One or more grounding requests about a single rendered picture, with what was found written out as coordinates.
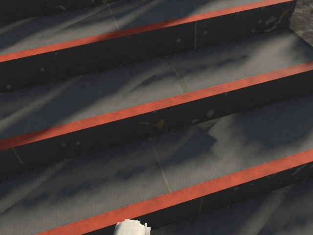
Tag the left robot thigh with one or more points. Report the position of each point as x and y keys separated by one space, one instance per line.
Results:
x=132 y=227

